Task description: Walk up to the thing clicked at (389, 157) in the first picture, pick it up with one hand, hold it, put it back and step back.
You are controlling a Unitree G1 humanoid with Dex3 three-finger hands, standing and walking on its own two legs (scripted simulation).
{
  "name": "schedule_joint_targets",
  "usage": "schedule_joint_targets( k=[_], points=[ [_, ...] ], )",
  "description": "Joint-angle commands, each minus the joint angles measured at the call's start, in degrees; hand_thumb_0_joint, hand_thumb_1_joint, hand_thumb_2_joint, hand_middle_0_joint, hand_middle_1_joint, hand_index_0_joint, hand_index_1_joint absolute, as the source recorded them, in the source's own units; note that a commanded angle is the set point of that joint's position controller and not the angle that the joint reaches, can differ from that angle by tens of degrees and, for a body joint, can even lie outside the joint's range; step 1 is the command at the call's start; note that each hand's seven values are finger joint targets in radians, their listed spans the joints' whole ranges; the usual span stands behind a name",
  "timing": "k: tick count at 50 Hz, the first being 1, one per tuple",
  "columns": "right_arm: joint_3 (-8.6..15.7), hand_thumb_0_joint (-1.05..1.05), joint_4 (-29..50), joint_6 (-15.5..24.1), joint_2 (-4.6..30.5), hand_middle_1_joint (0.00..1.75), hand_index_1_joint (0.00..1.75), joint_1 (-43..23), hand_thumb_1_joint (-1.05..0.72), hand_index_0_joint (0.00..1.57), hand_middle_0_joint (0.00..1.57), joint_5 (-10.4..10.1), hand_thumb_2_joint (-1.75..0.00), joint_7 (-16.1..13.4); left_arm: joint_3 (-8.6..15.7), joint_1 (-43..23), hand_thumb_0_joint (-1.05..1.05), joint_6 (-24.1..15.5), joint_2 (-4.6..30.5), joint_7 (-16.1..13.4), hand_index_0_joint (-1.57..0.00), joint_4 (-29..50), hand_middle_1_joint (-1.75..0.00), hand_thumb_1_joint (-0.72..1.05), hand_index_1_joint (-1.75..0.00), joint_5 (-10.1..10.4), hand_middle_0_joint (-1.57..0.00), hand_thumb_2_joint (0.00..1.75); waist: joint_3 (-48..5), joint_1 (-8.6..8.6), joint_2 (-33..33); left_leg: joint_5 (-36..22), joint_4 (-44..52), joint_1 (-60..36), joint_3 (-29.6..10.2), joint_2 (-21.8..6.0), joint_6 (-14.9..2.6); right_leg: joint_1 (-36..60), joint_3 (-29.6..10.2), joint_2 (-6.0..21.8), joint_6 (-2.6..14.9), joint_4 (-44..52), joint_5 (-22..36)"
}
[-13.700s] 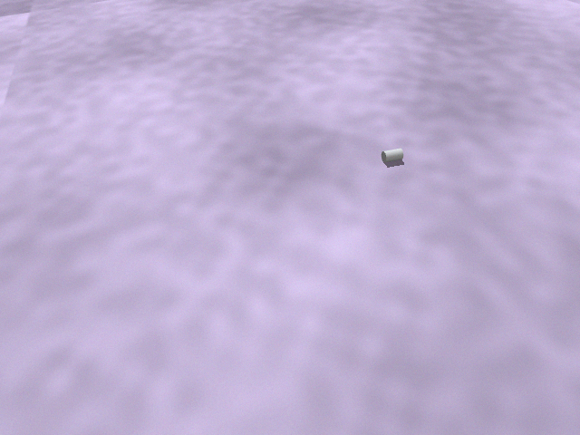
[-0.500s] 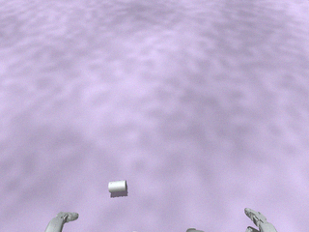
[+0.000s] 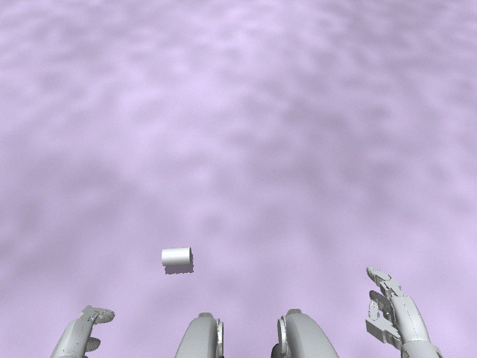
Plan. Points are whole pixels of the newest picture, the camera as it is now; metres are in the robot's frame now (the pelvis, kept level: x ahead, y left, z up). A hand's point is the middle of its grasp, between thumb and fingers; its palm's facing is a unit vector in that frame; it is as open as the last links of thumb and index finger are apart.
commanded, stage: rise first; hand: left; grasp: from above
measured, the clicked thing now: (177, 256) +0.45 +0.24 -0.63
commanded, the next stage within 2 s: none
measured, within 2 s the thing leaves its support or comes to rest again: neither
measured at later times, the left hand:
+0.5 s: hand (130, 293) +0.28 +0.30 -0.34, palm faces -0.47 -0.31 -0.83, open 13.7 cm
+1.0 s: hand (141, 270) +0.36 +0.31 -0.44, palm faces -0.46 -0.04 -0.89, open 13.7 cm
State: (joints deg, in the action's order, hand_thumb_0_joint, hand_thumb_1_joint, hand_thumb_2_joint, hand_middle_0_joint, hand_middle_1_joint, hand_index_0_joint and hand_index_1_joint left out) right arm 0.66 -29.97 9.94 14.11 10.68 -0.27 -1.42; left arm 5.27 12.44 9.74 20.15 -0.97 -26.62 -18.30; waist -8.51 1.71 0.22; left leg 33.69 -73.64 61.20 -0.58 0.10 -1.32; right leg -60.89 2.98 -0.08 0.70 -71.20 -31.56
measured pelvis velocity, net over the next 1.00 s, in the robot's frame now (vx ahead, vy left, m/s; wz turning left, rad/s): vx -0.08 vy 0.01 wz -0.08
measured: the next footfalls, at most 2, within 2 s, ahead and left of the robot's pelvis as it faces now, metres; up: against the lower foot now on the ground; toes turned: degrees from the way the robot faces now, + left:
none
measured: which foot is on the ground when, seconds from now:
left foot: down 0.00-1.00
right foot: down 0.00-1.00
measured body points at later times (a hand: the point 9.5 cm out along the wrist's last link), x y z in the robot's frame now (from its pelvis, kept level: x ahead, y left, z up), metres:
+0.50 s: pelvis -0.06 -0.01 -0.20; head +0.15 +0.01 +0.19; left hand +0.30 +0.31 -0.29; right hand +0.09 -0.28 -0.34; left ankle +0.01 +0.10 -0.62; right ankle +0.02 -0.12 -0.62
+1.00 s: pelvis -0.08 +0.01 -0.29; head +0.15 +0.06 +0.09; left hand +0.38 +0.31 -0.39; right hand -0.04 -0.28 -0.40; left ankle +0.01 +0.10 -0.62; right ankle +0.02 -0.12 -0.62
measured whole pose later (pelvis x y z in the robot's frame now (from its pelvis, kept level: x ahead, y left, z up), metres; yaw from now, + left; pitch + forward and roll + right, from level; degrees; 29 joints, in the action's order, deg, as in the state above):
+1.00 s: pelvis -0.08 +0.01 -0.29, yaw -5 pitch +34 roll -8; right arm -0.1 -43.0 2.0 16.2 9.1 6.4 6.5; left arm 8.6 -46.9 -20.0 45.3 -18.1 -75.3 -72.4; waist -5.2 9.9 -0.5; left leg 38.8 -131.0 127.0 -3.1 0.0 -3.1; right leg -124.1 6.8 1.7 0.8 -125.3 -35.8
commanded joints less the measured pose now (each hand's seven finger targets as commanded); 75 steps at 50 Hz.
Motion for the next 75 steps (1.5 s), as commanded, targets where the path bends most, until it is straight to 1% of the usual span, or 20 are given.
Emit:
schedule_joint_targets(
  k=[1, 8, 11, 22, 32, 35, 41, 43, 48, 49, 50, 51, 53, 56, 58, 61, 65, 67, 72, 75],
  points=[
    [4.19, 0.0, 4.95, 3.39, 9.96, 0.3, 0.3, 0.08, -0.87, 0.2, 0.2, -0.38, -0.89, 0.34, 3.47, -7.49, 0.0, -4.99, 10.64, -1.16, -0.18, 4.5, -0.97, -0.45, -0.97, -4.25, -0.18, 0.88, -15.49, 0.71, 4.52, -15.89, 3.29, -4.55, -2.7, 0.17, 0.89, -1.81, -1.87, -0.84, 1.66, -0.84, 11.29],
    [5.27, 0.0, 1.29, 4.37, 11.61, 0.3, 0.3, -0.67, -0.87, 0.2, 0.2, -0.53, -0.89, 2.2, 5.89, -18.01, 0.0, -12.91, 16.89, -3.6, -0.15, -4.0, -1.02, -0.46, -1.01, -13.8, -0.14, 0.91, -24.45, -0.14, 3.3, -14.51, -9.92, 8.51, -1.33, 1.36, 0.23, -11.2, -2.69, -0.72, 1.56, -12.22, 11.79],
    [5.38, 0.0, -0.92, 4.07, 12.18, 0.3, 0.3, -0.62, -0.89, 0.2, 0.2, -0.32, -0.9, 2.99, 6.62, -21.02, 0.0, -15.81, 19.85, -4.74, -0.13, -7.88, -1.03, -0.49, -1.02, -17.81, -0.12, 0.93, -28.59, -1.29, 4.22, -17.67, -15.57, 12.63, -0.86, 1.58, 0.05, -14.77, -2.75, -0.65, 1.69, -17.35, 14.36],
    [6.54, 0.0, -6.24, 1.51, 13.45, 0.3, 0.3, 3.16, -0.89, 0.2, 0.2, 1.36, -0.9, 4.61, 8.25, -47.91, 0.0, -23.39, 31.61, -9.57, -0.13, -19.35, -0.99, -0.47, -0.98, -30.96, -0.12, 0.96, -38.36, -0.15, 2.77, -7.77, -29.02, 27.2, 0.3, 1.83, -0.67, -23.97, -1.69, -0.39, 1.17, -26.44, 6.05],
    [5.46, 0.0, -8.68, -2.73, 14.04, 0.3, 0.3, 5.52, -0.9, 0.2, 0.2, 3.16, -0.9, 5.34, 7.7, -64.66, 0.0, -27.43, 38.01, -13.09, -0.15, -30.16, -0.93, -0.45, -0.93, -40.76, -0.15, 0.95, -36.73, 2.91, 7.74, -0.85, -34.17, 31.48, -1.75, 1.6, -0.7, -36.52, 1.29, -0.54, 1.44, -33.71, -0.88],
    [4.8, 0.0, -8.98, -4.22, 14.23, 0.3, 0.3, 5.31, -0.9, 0.2, 0.2, 3.73, -0.9, 5.8, 7.35, -66.76, 0.0, -28.05, 39.32, -14.52, -0.16, -35.0, -0.89, -0.43, -0.9, -43.59, -0.17, 0.93, -32.54, 3.91, 8.99, 2.62, -34.94, 34.76, -2.67, 1.69, -0.78, -40.92, 2.23, -0.46, 1.59, -35.76, -3.64],
    [4.1, 0.0, -9.59, -6.58, 14.87, 0.3, 0.3, 5.9, -0.9, 0.2, 0.2, 5.1, -0.9, 6.6, 6.2, -70.78, 0.0, -28.94, 39.94, -17.29, -0.15, -39.3, -0.89, -0.44, -0.9, -48.8, -0.16, 0.94, -31.75, 5.58, 10.82, 2.52, -37.41, 35.93, -3.48, 1.57, -0.61, -46.33, 3.31, -0.4, 1.71, -39.35, -3.02],
    [3.95, 0.0, -10.12, -6.96, 15.37, 0.3, 0.3, 6.76, -0.9, 0.2, 0.2, 5.58, -0.9, 6.83, 7.35, -74.2, 0.0, -29.59, 42.8, -18.24, -0.15, -37.95, -0.89, -0.44, -0.9, -50.36, -0.16, 0.93, -32.94, 5.7, 13.32, 0.63, -38.45, 34.94, -3.63, 1.51, -0.44, -47.19, 3.42, -0.26, 1.7, -40.73, -1.36],
    [3.63, 0.0, -11.3, -7.65, 16.12, 0.3, 0.3, 7.78, -0.9, 0.2, 0.2, 6.6, -0.9, 7.48, 5.72, -76.04, 0.0, -29.93, 41.75, -19.98, -0.16, -41.51, -0.87, -0.44, -0.88, -53.65, -0.17, 0.93, -32.73, 6.91, 16.05, -1.58, -39.7, 32.56, -5.15, 1.01, 0.28, -51.56, 4.02, 0.14, 1.59, -43.27, -0.2],
    [3.72, 0.0, -11.61, -7.81, 16.37, 0.3, 0.3, 8.39, -0.9, 0.2, 0.2, 6.94, -0.9, 7.61, 7.04, -77.82, 0.0, -30.35, 44.13, -20.48, -0.16, -39.47, -0.89, -0.44, -0.89, -54.58, -0.16, 0.93, -34.2, 7.03, 16.55, -2.72, -40.05, 32.02, -5.47, 0.96, 0.44, -51.79, 4.27, 0.1, 1.64, -44.06, 0.46],
    [3.83, 0.0, -11.83, -7.92, 16.73, 0.3, 0.3, 8.3, -0.9, 0.2, 0.2, 7.1, -0.9, 7.7, 7.47, -79.09, 0.0, -30.61, 45.32, -21.02, -0.16, -39.92, -0.89, -0.44, -0.89, -55.14, -0.16, 0.92, -33.78, 7.18, 17.13, -1.94, -40.29, 32.78, -5.49, 0.9, 0.43, -52.25, 4.26, 0.15, 1.67, -44.57, 0.12],
    [3.51, 0.0, -11.81, -7.97, 16.51, 0.3, 0.3, 8.53, -0.9, 0.2, 0.2, 7.3, -0.9, 7.91, 5.96, -76.52, 0.0, -30.17, 41.93, -21.21, -0.16, -43.16, -0.88, -0.44, -0.89, -55.24, -0.16, 0.92, -33.27, 7.44, 17.07, -3.33, -40.55, 31.57, -5.72, 0.84, 0.63, -53.09, 4.32, 0.25, 1.52, -44.72, 0.56],
    [3.41, 0.0, -12.23, -8.12, 16.44, 0.3, 0.3, 9.31, -0.9, 0.2, 0.2, 7.61, -0.91, 8.09, 6.99, -79.23, 0.0, -30.39, 44.22, -21.92, -0.16, -42.2, -0.89, -0.44, -0.89, -55.65, -0.17, 0.92, -33.71, 8.01, 16.22, -3.37, -41.86, 33.18, -5.03, 1.1, 0.18, -51.77, 4.37, -0.02, 1.59, -44.49, 1.27],
    [3.0, 0.0, -12.31, -8.1, 16.36, 0.3, 0.3, 9.54, -0.9, 0.2, 0.2, 8.2, -0.91, 8.29, 7.22, -79.93, 0.0, -29.72, 44.86, -22.46, -0.16, -44.39, -0.9, -0.45, -0.9, -55.97, -0.17, 0.92, -33.54, 8.67, 14.73, -3.33, -43.86, 35.33, -3.95, 1.2, -0.47, -50.4, 4.25, -0.22, 1.38, -44.27, 1.93],
    [2.15, 0.0, -12.27, -7.93, 16.2, 0.3, 0.3, 9.32, -0.91, 0.2, 0.2, 8.54, -0.91, 8.45, 5.93, -78.55, 0.0, -29.02, 42.65, -22.67, -0.18, -47.26, -0.9, -0.43, -0.9, -55.68, -0.18, 0.9, -32.93, 8.84, 15.16, -4.19, -44.2, 35.52, -3.8, 1.31, -0.44, -50.41, 4.19, -0.2, 1.35, -44.62, 2.41],
    [2.12, 0.0, -12.44, -7.81, 16.76, 0.3, 0.3, 9.67, -0.91, 0.2, 0.2, 8.72, -0.91, 8.49, 7.38, -81.44, 0.0, -28.71, 45.88, -23.19, -0.16, -45.89, -0.89, -0.46, -0.9, -55.81, -0.17, 0.92, -33.54, 9.11, 16.02, -4.66, -44.7, 35.84, -4.22, 1.04, -0.4, -50.66, 4.43, -0.26, 1.37, -45.59, 3.06],
    [1.33, 0.0, -12.6, -7.76, 16.47, 0.3, 0.3, 9.67, -0.91, 0.2, 0.2, 8.96, -0.91, 8.66, 6.37, -82.39, 0.0, -28.69, 45.37, -22.93, -0.16, -45.48, -0.91, -0.46, -0.92, -55.44, -0.17, 0.93, -33.43, 9.99, 16.17, -5.75, -46.14, 36.89, -3.89, 1.17, -0.61, -49.95, 4.51, -0.63, 1.33, -45.88, 4.36],
    [1.12, 0.0, -12.2, -7.71, 16.72, 0.3, 0.3, 9.94, -0.91, 0.2, 0.2, 9.07, -0.91, 8.72, 7.62, -78.98, 0.0, -27.97, 46.11, -22.98, -0.15, -48.35, -0.92, -0.47, -0.92, -55.26, -0.15, 0.93, -33.05, 9.45, 14.51, -6.48, -46.83, 36.89, -3.76, 1.07, -0.82, -49.06, 4.39, -0.42, 1.1, -45.74, 4.91],
    [0.53, 0.0, -11.99, -7.83, 16.83, 0.3, 0.3, 9.89, -0.91, 0.2, 0.2, 9.18, -0.91, 8.94, 6.59, -79.55, 0.0, -27.96, 46.11, -22.2, -0.14, -47.13, -0.92, -0.49, -0.94, -54.99, -0.15, 0.95, -32.95, 9.72, 16.83, -7.86, -47.16, 36.63, -4.05, 0.96, -0.54, -49.71, 4.61, -0.74, 1.34, -46.5, 5.71],
    [0.54, 0.0, -11.66, -8.1, 17.05, 0.3, 0.3, 10.22, -0.91, 0.2, 0.2, 9.28, -0.91, 9.03, 7.91, -79.26, 0.0, -28.19, 47.32, -22.38, -0.14, -46.23, -0.93, -0.48, -0.94, -54.52, -0.14, 0.95, -34.09, 9.76, 16.02, -8.53, -48.01, 37.42, -3.85, 0.87, -0.76, -47.91, 4.7, -0.88, 1.14, -46.69, 6.74]
  ],
)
